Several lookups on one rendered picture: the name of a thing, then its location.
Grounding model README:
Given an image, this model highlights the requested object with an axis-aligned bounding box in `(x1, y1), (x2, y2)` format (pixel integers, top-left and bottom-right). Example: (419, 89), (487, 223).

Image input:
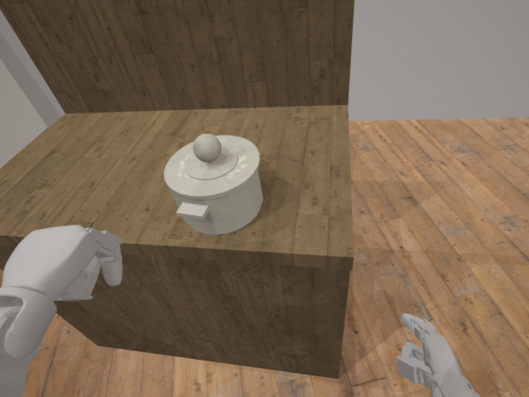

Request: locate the knob
(193, 134), (222, 162)

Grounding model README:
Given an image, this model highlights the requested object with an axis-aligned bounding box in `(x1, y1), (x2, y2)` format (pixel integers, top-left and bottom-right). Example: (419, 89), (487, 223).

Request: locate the pot
(171, 171), (263, 235)

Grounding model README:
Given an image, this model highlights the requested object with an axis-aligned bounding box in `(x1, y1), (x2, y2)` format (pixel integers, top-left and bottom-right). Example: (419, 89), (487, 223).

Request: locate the robot right forearm
(431, 371), (481, 397)

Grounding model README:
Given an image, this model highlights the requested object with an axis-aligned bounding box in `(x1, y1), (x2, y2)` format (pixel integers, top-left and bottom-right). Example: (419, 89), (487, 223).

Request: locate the table
(0, 0), (355, 379)

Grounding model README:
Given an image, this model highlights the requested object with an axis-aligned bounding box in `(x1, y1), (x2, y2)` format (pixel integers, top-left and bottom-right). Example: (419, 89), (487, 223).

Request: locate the robot left forearm
(0, 286), (57, 397)

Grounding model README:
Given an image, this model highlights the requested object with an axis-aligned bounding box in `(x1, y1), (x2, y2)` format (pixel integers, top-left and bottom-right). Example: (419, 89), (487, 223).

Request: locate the lid
(164, 135), (260, 199)

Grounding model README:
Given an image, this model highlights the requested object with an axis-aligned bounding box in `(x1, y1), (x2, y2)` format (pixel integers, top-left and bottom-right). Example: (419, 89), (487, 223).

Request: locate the robot right hand
(397, 313), (462, 389)

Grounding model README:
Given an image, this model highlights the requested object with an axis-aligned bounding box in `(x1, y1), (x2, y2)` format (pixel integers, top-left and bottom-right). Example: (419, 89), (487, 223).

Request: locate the robot left hand
(1, 225), (122, 302)

